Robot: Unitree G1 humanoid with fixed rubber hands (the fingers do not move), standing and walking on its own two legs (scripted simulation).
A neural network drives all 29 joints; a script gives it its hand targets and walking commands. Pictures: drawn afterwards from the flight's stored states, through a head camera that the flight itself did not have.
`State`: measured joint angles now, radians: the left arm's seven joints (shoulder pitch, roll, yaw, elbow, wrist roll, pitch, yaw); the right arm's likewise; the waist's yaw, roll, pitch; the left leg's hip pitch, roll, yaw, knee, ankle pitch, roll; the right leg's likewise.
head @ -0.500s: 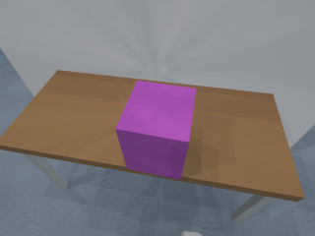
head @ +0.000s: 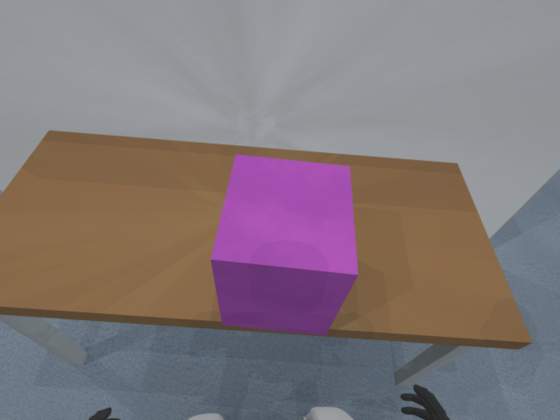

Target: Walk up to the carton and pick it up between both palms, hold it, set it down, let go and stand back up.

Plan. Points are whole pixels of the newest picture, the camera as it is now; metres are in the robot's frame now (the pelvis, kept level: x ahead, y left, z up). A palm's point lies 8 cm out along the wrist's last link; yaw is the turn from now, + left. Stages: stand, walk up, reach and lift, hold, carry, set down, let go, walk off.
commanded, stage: walk up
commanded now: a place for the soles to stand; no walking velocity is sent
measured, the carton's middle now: (282, 249) +0.40 +0.00 -0.06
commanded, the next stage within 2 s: none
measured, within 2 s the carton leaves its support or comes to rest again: neither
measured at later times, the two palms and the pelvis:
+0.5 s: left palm out of the picture +0.05 +0.23 -0.11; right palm out of the picture -0.03 -0.26 -0.13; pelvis -0.02 -0.01 +0.01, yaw -6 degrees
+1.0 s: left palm out of the picture +0.06 +0.25 -0.12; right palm out of the picture +0.02 -0.26 -0.12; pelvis +0.01 -0.01 +0.01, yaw -6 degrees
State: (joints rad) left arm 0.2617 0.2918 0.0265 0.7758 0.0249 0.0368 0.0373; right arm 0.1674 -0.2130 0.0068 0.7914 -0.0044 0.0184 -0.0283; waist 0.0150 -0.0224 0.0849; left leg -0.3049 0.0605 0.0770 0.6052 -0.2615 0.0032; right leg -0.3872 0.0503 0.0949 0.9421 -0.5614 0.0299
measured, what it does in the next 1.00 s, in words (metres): steps on the spot: right foot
